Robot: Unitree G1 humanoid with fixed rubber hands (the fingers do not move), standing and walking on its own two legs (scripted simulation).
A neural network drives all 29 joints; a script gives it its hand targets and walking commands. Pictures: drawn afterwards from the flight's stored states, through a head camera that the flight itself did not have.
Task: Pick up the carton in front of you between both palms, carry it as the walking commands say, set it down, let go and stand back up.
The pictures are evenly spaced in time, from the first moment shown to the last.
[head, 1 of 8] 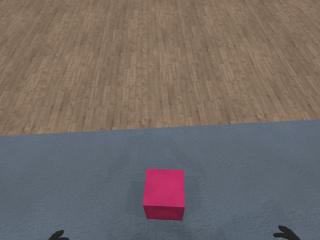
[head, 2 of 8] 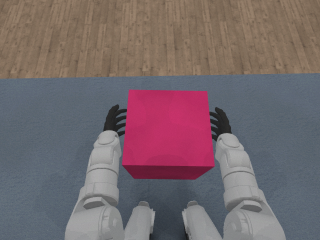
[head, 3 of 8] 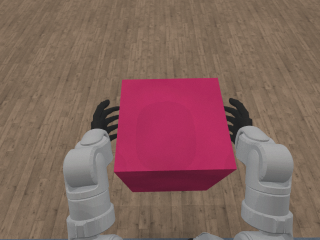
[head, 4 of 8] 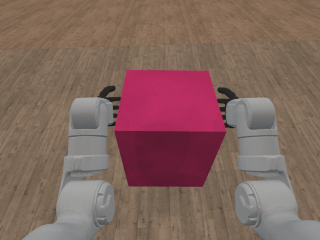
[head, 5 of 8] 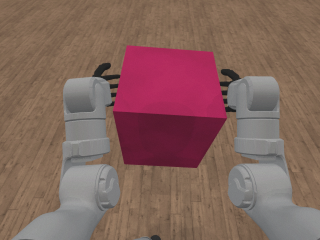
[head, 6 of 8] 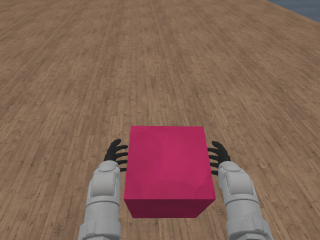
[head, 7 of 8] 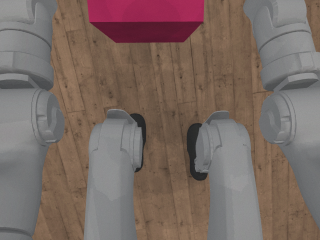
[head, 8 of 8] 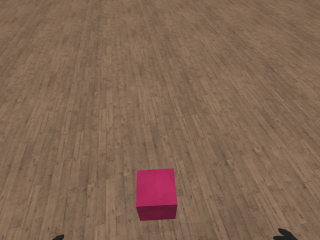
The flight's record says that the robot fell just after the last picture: no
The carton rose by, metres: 1.09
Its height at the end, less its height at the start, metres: +0.35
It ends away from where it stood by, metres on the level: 5.17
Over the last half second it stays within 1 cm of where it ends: yes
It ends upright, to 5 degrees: yes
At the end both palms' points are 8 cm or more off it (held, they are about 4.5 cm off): yes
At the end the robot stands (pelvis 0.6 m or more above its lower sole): yes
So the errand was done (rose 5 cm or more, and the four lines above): yes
